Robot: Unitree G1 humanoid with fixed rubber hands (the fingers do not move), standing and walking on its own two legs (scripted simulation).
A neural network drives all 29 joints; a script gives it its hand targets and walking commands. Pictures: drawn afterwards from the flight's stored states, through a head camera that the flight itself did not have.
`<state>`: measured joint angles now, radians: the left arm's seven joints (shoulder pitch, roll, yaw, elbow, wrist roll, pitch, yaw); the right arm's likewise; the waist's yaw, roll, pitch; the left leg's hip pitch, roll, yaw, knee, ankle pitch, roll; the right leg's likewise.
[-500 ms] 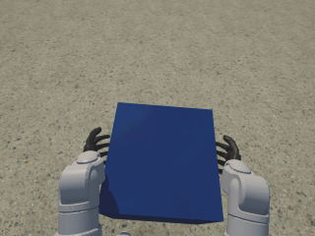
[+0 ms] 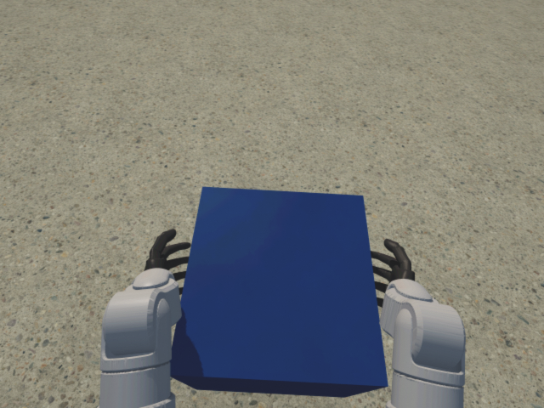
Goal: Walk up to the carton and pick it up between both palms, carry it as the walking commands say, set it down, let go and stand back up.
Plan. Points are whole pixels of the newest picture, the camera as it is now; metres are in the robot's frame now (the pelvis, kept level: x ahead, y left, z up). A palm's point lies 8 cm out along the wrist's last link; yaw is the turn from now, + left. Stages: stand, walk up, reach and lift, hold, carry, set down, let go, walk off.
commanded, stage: carry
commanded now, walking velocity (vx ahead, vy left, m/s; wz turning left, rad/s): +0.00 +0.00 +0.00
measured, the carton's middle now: (276, 296) +0.31 +0.00 -0.01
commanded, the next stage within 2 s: none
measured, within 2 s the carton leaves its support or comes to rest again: neither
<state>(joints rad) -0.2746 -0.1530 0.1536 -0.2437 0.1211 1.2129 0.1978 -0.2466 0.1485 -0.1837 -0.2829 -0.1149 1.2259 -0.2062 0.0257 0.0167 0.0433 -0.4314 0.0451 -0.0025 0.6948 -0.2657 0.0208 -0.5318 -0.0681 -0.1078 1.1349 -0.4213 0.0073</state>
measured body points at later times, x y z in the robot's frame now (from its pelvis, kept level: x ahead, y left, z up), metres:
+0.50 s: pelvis -0.12 -0.02 -0.01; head -0.11 -0.02 +0.44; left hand +0.17 +0.14 +0.07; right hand +0.17 -0.19 +0.06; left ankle +0.00 +0.10 -0.72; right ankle -0.06 -0.15 -0.72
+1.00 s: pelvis -0.14 -0.03 +0.00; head -0.14 -0.03 +0.45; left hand +0.16 +0.13 +0.05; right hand +0.15 -0.19 +0.04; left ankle -0.09 +0.09 -0.72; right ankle -0.06 -0.16 -0.72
